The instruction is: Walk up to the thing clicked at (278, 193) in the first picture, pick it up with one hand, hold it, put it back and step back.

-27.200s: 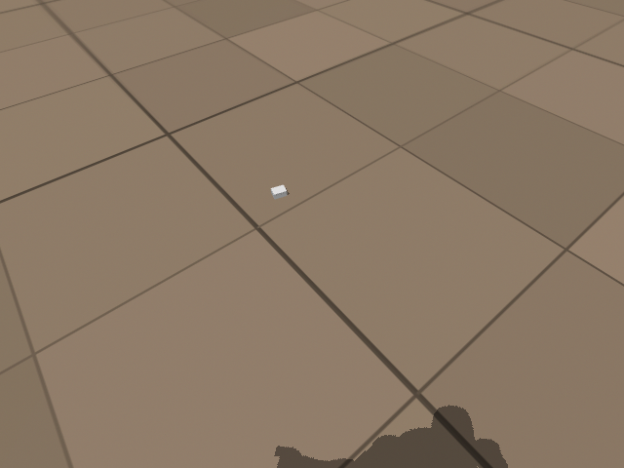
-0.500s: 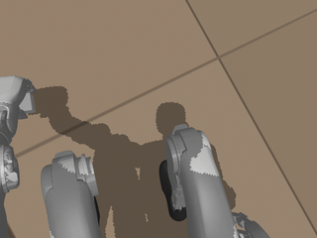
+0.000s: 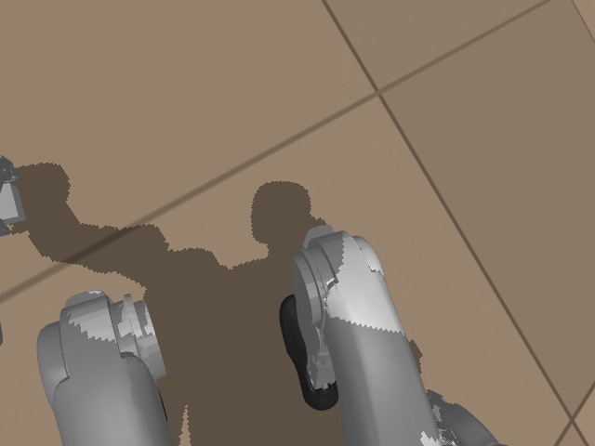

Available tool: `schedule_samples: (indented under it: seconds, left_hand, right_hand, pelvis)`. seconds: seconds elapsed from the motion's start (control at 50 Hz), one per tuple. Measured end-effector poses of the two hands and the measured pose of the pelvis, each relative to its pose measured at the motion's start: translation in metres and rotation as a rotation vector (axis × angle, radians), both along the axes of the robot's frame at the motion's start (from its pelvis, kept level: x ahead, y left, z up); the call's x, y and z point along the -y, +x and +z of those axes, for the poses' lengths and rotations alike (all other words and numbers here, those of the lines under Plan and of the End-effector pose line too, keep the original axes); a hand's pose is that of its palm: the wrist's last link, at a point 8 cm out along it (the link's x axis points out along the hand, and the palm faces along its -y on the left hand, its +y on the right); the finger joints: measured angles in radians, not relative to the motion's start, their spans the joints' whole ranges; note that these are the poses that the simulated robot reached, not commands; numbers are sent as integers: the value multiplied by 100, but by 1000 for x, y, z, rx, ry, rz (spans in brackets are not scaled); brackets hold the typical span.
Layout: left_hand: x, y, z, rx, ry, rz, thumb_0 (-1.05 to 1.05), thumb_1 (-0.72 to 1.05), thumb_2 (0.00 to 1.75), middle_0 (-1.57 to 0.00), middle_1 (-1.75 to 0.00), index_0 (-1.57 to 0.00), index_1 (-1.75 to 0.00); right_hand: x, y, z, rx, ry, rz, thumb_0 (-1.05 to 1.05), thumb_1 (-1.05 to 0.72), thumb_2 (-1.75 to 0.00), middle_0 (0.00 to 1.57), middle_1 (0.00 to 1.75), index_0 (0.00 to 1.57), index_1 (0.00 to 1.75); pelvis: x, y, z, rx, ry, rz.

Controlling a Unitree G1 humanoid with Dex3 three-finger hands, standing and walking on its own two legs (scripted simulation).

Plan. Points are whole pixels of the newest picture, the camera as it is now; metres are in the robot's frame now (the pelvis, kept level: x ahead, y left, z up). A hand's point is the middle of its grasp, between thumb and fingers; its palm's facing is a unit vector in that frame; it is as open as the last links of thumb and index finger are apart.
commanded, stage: rest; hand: left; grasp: from above
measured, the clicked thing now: out of the picture +0.45 +0.29 -0.26
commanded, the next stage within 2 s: open in 0.76 s
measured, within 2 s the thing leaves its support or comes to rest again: rests again in 0.22 s
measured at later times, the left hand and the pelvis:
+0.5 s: hand out of the picture +0.44 +0.28 -0.24, palm faces -0.44 -0.13 -0.89, open 7.5 cm; pelvis +0.00 +0.01 -0.01, yaw -2 degrees
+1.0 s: hand out of the picture +0.44 +0.28 -0.24, palm faces -0.45 -0.11 -0.89, open 7.7 cm; pelvis -0.01 +0.01 +0.00, yaw -3 degrees
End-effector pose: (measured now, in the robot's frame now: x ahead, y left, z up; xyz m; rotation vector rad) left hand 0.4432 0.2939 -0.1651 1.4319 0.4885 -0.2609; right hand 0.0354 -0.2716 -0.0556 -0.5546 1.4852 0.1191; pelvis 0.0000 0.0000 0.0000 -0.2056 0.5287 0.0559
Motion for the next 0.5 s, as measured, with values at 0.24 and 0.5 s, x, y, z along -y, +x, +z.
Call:
schedule_samples:
  seconds: [0.24, 0.5]
  left_hand:
    - [4, 1, -10, 5, -2, -6, 0, 38, 0, -103, -6, -105, -4]
    - [8, 0, -17, 15, 1, -14, 0, 38, 1, -102, -8, -104, -6]
  right_hand:
    - [-6, -10, 7, -20, 14, 33, 0, -90, -90, 20, 30, 20, 30]
    - [-13, -13, 11, -16, 44, 86, 0, -91, -90, 20, 31, 20, 30]
  pelvis:
    - [-3, -1, -3, 31, -20, -7]
    - [-7, -5, -5, 59, -40, -16]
